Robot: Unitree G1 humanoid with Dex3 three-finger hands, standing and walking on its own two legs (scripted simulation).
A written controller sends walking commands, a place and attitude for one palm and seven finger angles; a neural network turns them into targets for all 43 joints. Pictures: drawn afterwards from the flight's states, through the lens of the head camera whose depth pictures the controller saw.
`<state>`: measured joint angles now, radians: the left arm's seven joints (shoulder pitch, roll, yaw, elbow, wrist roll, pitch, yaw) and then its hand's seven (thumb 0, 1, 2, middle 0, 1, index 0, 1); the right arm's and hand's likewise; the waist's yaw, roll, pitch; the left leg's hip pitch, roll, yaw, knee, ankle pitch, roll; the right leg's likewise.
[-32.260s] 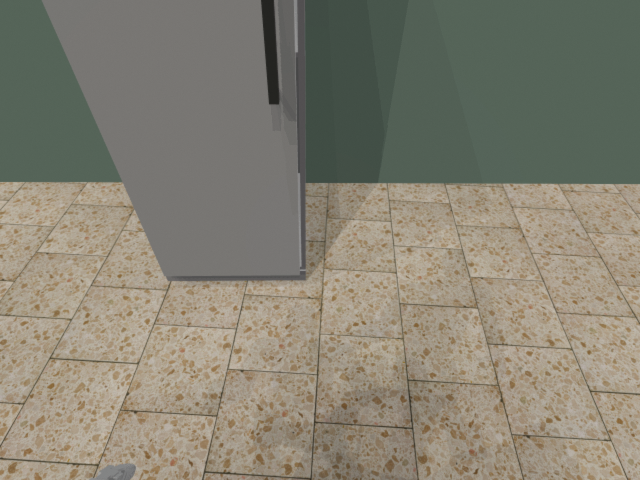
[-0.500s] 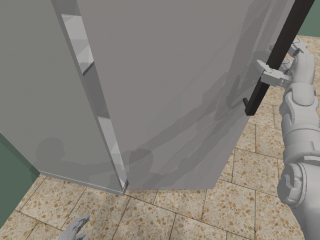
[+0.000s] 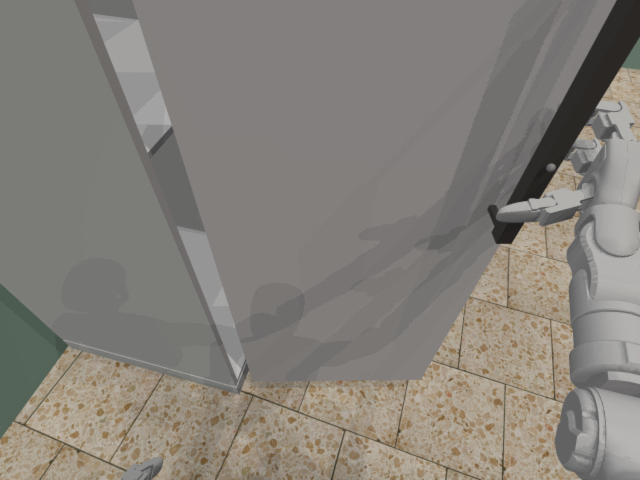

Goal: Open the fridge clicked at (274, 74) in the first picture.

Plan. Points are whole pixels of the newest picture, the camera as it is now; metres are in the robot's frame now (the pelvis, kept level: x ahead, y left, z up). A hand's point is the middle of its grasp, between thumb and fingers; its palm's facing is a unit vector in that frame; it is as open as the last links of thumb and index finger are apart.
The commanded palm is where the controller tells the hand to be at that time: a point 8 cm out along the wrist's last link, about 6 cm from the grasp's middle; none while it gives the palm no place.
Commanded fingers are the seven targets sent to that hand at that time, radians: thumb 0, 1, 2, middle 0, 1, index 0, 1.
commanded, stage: slip the hand off the handle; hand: right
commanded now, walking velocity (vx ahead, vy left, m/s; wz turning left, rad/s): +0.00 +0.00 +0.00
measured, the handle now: (557, 115) +0.49 -0.21 +0.24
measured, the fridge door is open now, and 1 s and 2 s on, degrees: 75 74 74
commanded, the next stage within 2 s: draw the hand back to the body in 1.26 s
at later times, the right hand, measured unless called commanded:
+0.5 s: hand (614, 176) +0.45 -0.28 +0.19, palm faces +0.28 +0.95 -0.11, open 14.7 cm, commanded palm +0.41 -0.33 +0.19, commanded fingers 0.00 0.55 -0.20 0.25 1.15 0.25 1.15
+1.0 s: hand out of the picture +0.38 -0.30 +0.18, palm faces +0.26 +0.96 -0.09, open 14.7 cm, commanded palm +0.34 -0.34 +0.19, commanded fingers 0.00 0.55 -0.20 0.25 1.15 0.25 1.15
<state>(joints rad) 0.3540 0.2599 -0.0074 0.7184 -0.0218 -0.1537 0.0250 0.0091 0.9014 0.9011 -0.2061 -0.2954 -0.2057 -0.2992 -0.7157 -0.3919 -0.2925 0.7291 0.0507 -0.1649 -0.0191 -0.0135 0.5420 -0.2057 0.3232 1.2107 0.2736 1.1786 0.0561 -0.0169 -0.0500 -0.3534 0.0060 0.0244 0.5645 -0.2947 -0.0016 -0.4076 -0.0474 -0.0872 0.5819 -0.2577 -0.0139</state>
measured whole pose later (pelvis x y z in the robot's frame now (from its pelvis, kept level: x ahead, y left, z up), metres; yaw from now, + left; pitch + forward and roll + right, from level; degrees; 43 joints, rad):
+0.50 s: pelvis +0.01 +0.00 +0.00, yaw -1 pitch +7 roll +1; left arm 0.34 0.28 -0.01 0.68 -0.03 -0.09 0.06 0.01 0.90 0.90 -0.21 -0.30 -0.21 -0.30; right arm -0.73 -0.54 -0.41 0.82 0.09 -0.18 0.16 -0.02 0.55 -0.20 0.26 1.16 0.26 1.15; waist 0.05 -0.01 -0.06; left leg -0.37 0.00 0.05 0.58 -0.32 0.00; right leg -0.45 -0.05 -0.06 0.62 -0.29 -0.01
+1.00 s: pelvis +0.01 -0.01 +0.00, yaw -1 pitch +5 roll +2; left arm 0.32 0.27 -0.03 0.63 -0.04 -0.09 0.08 0.01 0.90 0.90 -0.21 -0.30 -0.21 -0.30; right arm -0.46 -0.47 -0.43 0.49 0.18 -0.12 0.21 -0.02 0.55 -0.20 0.25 1.16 0.25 1.15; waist 0.00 -0.02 -0.07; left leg -0.35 0.01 0.04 0.58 -0.32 -0.02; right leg -0.43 -0.04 -0.07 0.64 -0.30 -0.03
